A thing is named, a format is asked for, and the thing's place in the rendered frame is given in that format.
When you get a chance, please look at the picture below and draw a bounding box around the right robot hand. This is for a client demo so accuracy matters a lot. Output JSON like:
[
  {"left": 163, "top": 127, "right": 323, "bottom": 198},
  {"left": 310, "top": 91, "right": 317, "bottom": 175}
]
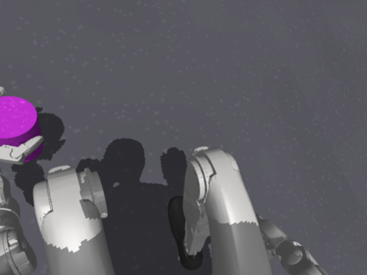
[{"left": 255, "top": 213, "right": 289, "bottom": 259}]

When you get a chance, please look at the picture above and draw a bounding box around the cup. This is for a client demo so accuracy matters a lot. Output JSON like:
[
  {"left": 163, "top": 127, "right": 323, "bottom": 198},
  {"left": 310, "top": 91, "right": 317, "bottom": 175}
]
[{"left": 0, "top": 96, "right": 43, "bottom": 162}]

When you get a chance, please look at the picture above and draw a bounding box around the left robot hand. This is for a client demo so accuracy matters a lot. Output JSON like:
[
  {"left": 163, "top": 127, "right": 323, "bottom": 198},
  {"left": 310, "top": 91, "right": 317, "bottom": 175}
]
[{"left": 0, "top": 87, "right": 44, "bottom": 165}]

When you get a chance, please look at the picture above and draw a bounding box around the right robot foot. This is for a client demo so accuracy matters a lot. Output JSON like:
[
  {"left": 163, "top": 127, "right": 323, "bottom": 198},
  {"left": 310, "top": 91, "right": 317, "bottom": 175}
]
[{"left": 168, "top": 196, "right": 202, "bottom": 270}]

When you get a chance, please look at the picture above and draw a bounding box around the right robot arm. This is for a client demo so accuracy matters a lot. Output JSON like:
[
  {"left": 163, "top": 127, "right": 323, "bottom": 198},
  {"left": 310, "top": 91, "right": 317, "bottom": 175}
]
[{"left": 276, "top": 239, "right": 329, "bottom": 275}]

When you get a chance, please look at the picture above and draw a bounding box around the left robot arm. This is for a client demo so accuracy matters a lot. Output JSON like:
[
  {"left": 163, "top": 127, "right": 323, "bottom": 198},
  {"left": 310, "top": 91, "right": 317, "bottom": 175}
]
[{"left": 0, "top": 168, "right": 37, "bottom": 275}]

